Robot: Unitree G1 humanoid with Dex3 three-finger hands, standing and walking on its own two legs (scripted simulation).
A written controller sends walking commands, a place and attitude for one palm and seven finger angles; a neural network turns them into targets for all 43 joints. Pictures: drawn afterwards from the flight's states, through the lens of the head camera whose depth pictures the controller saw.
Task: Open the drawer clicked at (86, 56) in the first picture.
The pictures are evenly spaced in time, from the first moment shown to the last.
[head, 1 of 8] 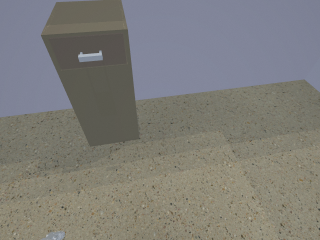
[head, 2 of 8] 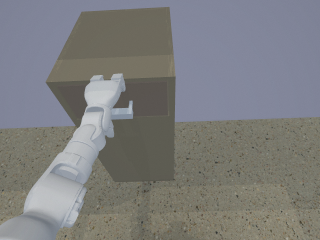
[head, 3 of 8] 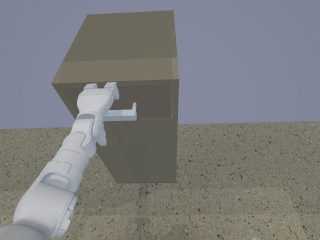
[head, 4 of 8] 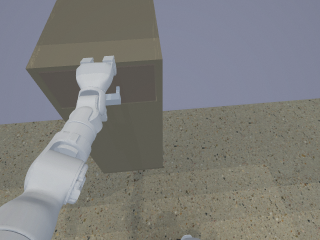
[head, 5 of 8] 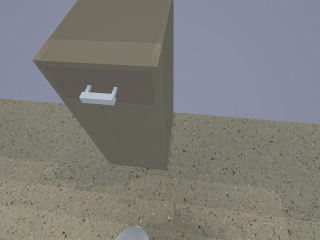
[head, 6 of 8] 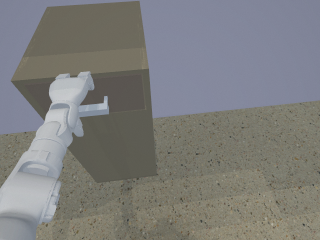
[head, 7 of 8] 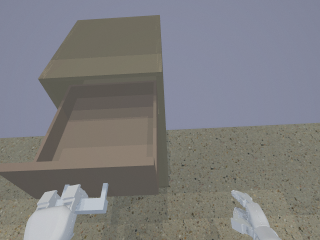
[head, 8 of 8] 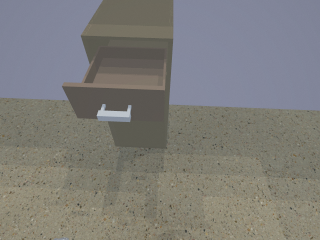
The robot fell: no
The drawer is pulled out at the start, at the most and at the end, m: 0.00 0.30 0.29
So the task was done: yes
